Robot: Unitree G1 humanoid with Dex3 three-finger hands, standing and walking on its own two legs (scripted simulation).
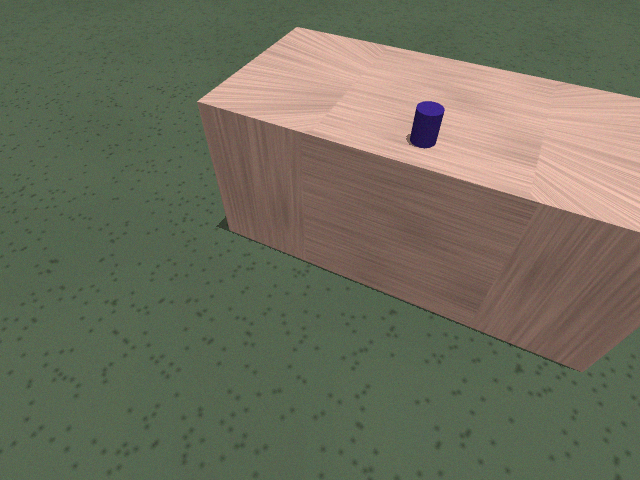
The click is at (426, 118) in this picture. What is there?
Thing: squat round
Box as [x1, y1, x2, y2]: [410, 101, 444, 147]
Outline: 424,101 419,103 416,107 410,140 416,146 430,147 435,143 444,109 438,103
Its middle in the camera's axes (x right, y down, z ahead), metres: +0.29 -0.32 +1.08
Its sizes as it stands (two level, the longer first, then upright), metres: 0.073 0.073 0.099
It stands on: a support 0.60 m high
